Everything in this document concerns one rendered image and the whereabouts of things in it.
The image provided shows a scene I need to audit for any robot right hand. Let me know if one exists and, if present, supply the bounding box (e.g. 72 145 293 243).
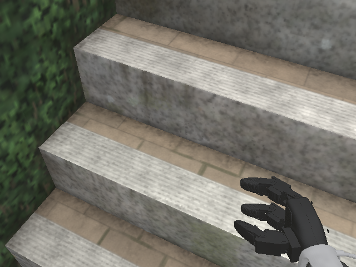
234 176 329 263

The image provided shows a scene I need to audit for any robot right forearm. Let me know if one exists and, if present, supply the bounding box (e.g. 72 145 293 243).
298 244 349 267

